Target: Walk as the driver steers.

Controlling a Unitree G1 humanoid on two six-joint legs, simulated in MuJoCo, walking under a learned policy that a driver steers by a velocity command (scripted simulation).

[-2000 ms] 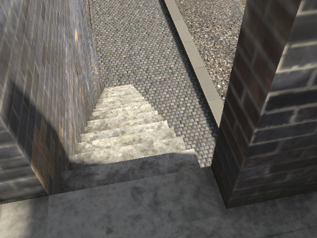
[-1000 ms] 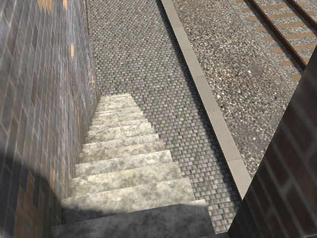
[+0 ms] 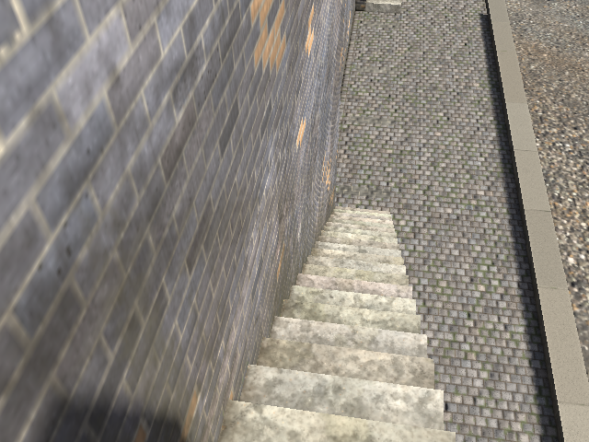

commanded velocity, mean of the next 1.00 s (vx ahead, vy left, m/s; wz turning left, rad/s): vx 0.45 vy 0.00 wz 0.04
